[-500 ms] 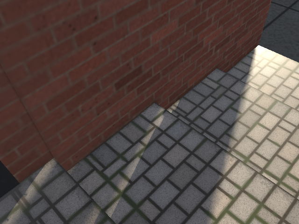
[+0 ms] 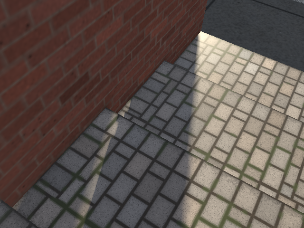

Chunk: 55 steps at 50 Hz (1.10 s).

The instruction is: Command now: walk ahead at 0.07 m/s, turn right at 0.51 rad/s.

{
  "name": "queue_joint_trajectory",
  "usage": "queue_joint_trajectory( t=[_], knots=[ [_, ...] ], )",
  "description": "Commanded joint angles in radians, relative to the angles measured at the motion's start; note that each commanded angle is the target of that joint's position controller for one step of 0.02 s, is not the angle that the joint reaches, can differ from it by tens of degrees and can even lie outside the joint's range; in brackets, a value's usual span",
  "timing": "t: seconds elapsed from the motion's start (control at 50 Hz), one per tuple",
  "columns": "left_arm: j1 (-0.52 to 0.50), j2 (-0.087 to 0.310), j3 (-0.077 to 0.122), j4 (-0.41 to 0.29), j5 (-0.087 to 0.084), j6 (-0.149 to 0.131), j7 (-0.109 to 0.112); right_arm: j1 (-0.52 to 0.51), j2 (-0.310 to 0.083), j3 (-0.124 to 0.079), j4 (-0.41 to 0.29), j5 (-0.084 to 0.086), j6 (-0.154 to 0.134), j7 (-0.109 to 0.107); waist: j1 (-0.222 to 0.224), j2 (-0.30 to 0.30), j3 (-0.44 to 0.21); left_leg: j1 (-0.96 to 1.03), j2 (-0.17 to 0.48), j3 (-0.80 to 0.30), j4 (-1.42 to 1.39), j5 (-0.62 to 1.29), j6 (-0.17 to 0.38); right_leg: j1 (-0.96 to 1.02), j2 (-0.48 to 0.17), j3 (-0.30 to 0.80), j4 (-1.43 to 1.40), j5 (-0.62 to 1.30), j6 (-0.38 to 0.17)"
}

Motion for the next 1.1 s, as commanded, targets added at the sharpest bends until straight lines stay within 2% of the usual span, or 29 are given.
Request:
queue_joint_trajectory(
  t=[0.02, 0.1, 0.12, 0.14, 0.18, 0.22, 0.24, 0.26, 0.28, 0.3, 0.32, 0.34, 0.36, 0.38, 0.42, 0.46, 0.48, 0.56, 0.68, 0.76, 0.86, 0.9, 0.92, 0.94, 0.96, 0.98, 1.02, 1.06, 1.1],
  knots=[
    [0.046, 0.071, 0.024, -0.069, 0.005, 0.024, 0.003, -0.036, -0.145, -0.036, -0.103, 0.006, -0.022, -0.001, 0.010, 0.117, -0.230, 0.067, 0.323, -0.196, -0.131, 0.340, 0.202, 0.083, -0.011, 0.011, 0.119, 0.073, -0.001],
    [0.021, 0.037, -0.001, -0.099, -0.004, 0.029, -0.020, -0.004, -0.169, -0.045, -0.097, -0.001, 0.010, 0.011, -0.001, 0.198, -0.190, 0.045, 0.262, -0.097, -0.116, 0.115, 0.135, 0.165, 0.003, -0.067, -0.175, -0.039, 0.008],
    [0.071, -0.016, -0.035, -0.126, 0.076, -0.064, -0.048, -0.057, -0.222, -0.071, -0.155, -0.051, -0.050, -0.017, -0.015, 0.114, -0.016, -0.136, 0.278, -0.148, -0.215, -0.157, 0.138, 0.192, -0.022, -0.042, -0.100, -0.001, 0.035],
    [0.082, -0.019, -0.031, -0.120, 0.097, -0.099, -0.066, -0.067, -0.249, -0.085, -0.148, -0.036, -0.071, -0.037, 0.000, 0.098, -0.070, -0.092, 0.307, -0.159, -0.202, -0.188, 0.131, 0.197, -0.018, -0.040, -0.164, -0.048, 0.040],
    [0.033, 0.011, -0.029, -0.151, 0.066, -0.110, -0.077, 0.004, -0.230, -0.086, -0.101, 0.000, -0.074, -0.053, -0.056, 0.130, -0.117, 0.092, 0.349, -0.204, -0.180, -0.171, 0.095, 0.174, -0.067, -0.014, -0.488, -0.175, 0.038],
    [0.093, 0.030, -0.004, -0.147, 0.044, -0.113, -0.072, 0.015, -0.257, -0.099, -0.073, -0.022, -0.059, -0.057, -0.044, 0.124, -0.188, 0.106, 0.350, -0.172, -0.060, -0.100, 0.061, 0.302, -0.029, -0.050, -0.709, -0.030, 0.005],
    [0.138, 0.058, 0.017, -0.139, 0.020, -0.116, -0.065, 0.023, -0.229, -0.086, -0.057, -0.048, -0.050, -0.054, -0.027, 0.067, -0.197, 0.037, 0.326, -0.121, 0.062, -0.113, 0.034, 0.420, 0.014, -0.052, -0.868, 0.152, -0.055],
    [0.159, 0.169, 0.048, -0.139, 0.021, -0.141, -0.036, 0.071, -0.150, -0.075, -0.085, -0.064, -0.052, -0.043, -0.061, -0.168, -0.188, -0.172, 0.146, 0.060, 0.381, -0.408, -0.063, 0.520, -0.118, 0.159, -0.871, 0.628, -0.239],
    [0.161, 0.246, 0.048, -0.168, 0.078, -0.190, -0.037, 0.039, -0.167, -0.074, -0.178, -0.020, -0.062, -0.041, -0.010, -0.186, -0.150, -0.373, 0.013, -0.080, 0.525, -0.451, -0.139, 0.439, -0.403, 0.546, -0.880, 0.520, -0.425],
    [0.134, 0.161, 0.034, -0.139, 0.089, -0.214, -0.047, -0.118, -0.192, -0.078, -0.180, 0.007, -0.061, -0.040, 0.058, -0.052, -0.110, -0.442, 0.017, -0.208, 0.575, -0.405, -0.130, 0.418, -0.371, 0.460, -0.938, 0.391, -0.369],
    [0.052, 0.140, 0.023, -0.139, 0.061, -0.229, -0.066, -0.137, -0.209, -0.083, -0.198, 0.013, -0.057, -0.047, 0.010, -0.091, -0.095, -0.431, 0.005, -0.209, 0.657, -0.365, -0.129, 0.372, -0.316, 0.377, -0.906, 0.444, -0.301],
    [0.012, 0.109, 0.008, -0.137, 0.029, -0.229, -0.078, -0.101, -0.236, -0.094, -0.183, -0.005, -0.053, -0.055, -0.023, -0.096, -0.134, -0.408, 0.002, -0.202, 0.757, -0.332, -0.136, 0.365, -0.281, 0.300, -0.850, 0.629, -0.268],
    [0.033, 0.094, -0.009, -0.123, -0.009, -0.222, -0.087, -0.113, -0.206, -0.085, -0.197, -0.034, -0.046, -0.069, -0.040, -0.112, -0.149, -0.421, -0.020, -0.173, 0.809, -0.358, -0.140, 0.364, -0.258, 0.274, -0.823, 0.771, -0.248],
    [0.016, 0.087, -0.016, -0.128, 0.000, -0.212, -0.090, -0.091, -0.199, -0.072, -0.192, -0.047, -0.041, -0.073, -0.053, -0.059, -0.162, -0.394, -0.018, -0.178, 0.825, -0.318, -0.150, 0.337, -0.240, 0.260, -0.805, 0.786, -0.229],
    [0.023, 0.088, -0.020, -0.134, 0.027, -0.204, -0.090, -0.038, -0.189, -0.065, -0.176, -0.034, -0.032, -0.072, -0.055, -0.061, -0.209, -0.403, -0.030, -0.173, 0.844, -0.258, -0.190, 0.378, -0.222, 0.263, -0.770, 0.888, -0.225],
    [0.072, 0.083, -0.026, -0.124, 0.033, -0.204, -0.086, -0.017, -0.181, -0.056, -0.172, -0.026, -0.022, -0.065, -0.043, -0.056, -0.234, -0.423, -0.026, -0.177, 0.838, -0.232, -0.219, 0.430, -0.225, 0.296, -0.738, 0.950, -0.233],
    [0.109, 0.088, -0.023, -0.108, 0.032, -0.209, -0.080, -0.006, -0.160, -0.046, -0.175, -0.022, -0.018, -0.061, -0.034, -0.069, -0.253, -0.443, -0.024, -0.183, 0.841, -0.243, -0.223, 0.471, -0.225, 0.319, -0.720, 0.955, -0.237],
    [0.130, 0.072, -0.029, -0.103, 0.024, -0.212, -0.079, 0.015, -0.177, -0.031, -0.177, -0.019, -0.006, -0.067, -0.006, -0.067, -0.226, -0.474, 0.003, -0.216, 0.828, -0.305, -0.242, 0.472, -0.253, 0.444, -0.719, 0.856, -0.303],
    [0.116, 0.095, -0.031, -0.094, 0.006, -0.221, -0.059, -0.024, -0.123, 0.010, -0.202, -0.035, -0.008, -0.061, 0.010, -0.057, -0.231, -0.350, 0.006, -0.170, 0.611, -0.344, -0.247, 0.376, -0.178, 0.492, -0.722, 0.708, -0.290],
    [0.084, 0.129, -0.020, -0.090, 0.018, -0.213, -0.058, -0.013, -0.108, 0.028, -0.202, -0.023, -0.002, -0.041, 0.013, -0.080, -0.227, -0.212, -0.029, -0.132, 0.498, -0.356, -0.217, 0.261, -0.154, 0.562, -0.738, 0.591, -0.289],
    [0.060, 0.128, -0.016, -0.077, 0.007, -0.195, -0.052, -0.027, -0.094, 0.041, -0.203, 0.000, -0.014, -0.032, 0.032, -0.074, -0.255, -0.146, -0.058, -0.170, 0.217, -0.294, -0.182, 0.306, -0.167, 0.686, -0.743, 0.501, -0.298],
    [0.018, 0.110, -0.027, -0.062, 0.009, -0.176, -0.052, 0.015, -0.107, 0.030, -0.193, 0.022, -0.026, -0.023, -0.022, -0.045, -0.255, 0.055, -0.069, -0.157, -0.002, -0.055, -0.109, 0.174, -0.120, 0.657, -0.727, 0.409, -0.251],
    [0.070, 0.073, -0.040, -0.035, 0.020, -0.169, -0.050, 0.049, -0.139, 0.011, -0.187, 0.021, -0.037, -0.023, -0.030, -0.004, -0.273, 0.241, 0.000, -0.214, -0.063, 0.146, -0.026, 0.055, -0.068, 0.607, -0.674, 0.235, -0.176],
    [0.155, -0.024, -0.060, -0.061, 0.028, -0.168, -0.044, 0.088, -0.267, -0.027, -0.185, 0.007, -0.059, -0.027, 0.023, 0.214, -0.339, 0.501, 0.279, -0.506, -0.063, 0.675, 0.267, -0.184, 0.106, 0.365, -0.450, -0.160, 0.005],
    [0.121, 0.043, -0.038, -0.083, 0.047, -0.167, -0.023, 0.146, -0.289, -0.047, -0.186, -0.043, -0.058, -0.022, -0.043, 0.113, -0.308, 0.539, 0.444, -0.651, -0.135, 0.639, 0.400, -0.372, 0.115, 0.260, -0.234, -0.344, 0.098],
    [0.084, 0.062, -0.034, -0.059, 0.055, -0.152, -0.006, 0.119, -0.244, -0.041, -0.178, -0.039, -0.057, -0.021, -0.048, 0.015, -0.242, 0.450, 0.422, -0.568, -0.165, 0.517, 0.335, -0.387, 0.038, 0.237, -0.079, -0.261, 0.131],
    [0.147, 0.078, -0.022, -0.020, 0.058, -0.146, 0.005, -0.103, -0.123, -0.008, -0.256, -0.005, -0.058, 0.007, 0.035, 0.081, -0.194, 0.222, 0.239, -0.322, -0.155, 0.484, 0.185, -0.268, 0.030, 0.183, 0.119, -0.091, 0.170],
    [0.153, 0.060, -0.031, -0.034, 0.082, -0.157, -0.026, -0.186, -0.125, -0.011, -0.299, -0.005, -0.068, 0.003, 0.055, 0.092, -0.218, 0.085, 0.195, -0.184, -0.156, 0.591, 0.180, -0.165, 0.020, 0.089, 0.284, -0.015, 0.169],
    [0.136, 0.079, -0.020, -0.035, 0.058, -0.162, -0.039, -0.146, -0.138, -0.014, -0.294, -0.011, -0.090, -0.013, 0.018, 0.093, -0.200, 0.102, 0.188, -0.132, -0.184, 0.487, 0.183, -0.176, -0.006, 0.090, 0.298, 0.036, 0.176]
  ],
)
Next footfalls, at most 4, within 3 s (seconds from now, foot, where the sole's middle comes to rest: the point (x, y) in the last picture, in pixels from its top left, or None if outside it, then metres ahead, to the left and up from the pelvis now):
0.24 right None -0.04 -0.13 -0.77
0.92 left None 0.00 0.09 -0.77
1.38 right None -0.18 -0.08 -0.77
2.76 left None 0.36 -0.11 -0.95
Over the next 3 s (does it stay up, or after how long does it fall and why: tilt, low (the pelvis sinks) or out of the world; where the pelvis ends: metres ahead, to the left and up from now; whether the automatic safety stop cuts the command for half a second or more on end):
stays up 0.27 -0.14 -0.19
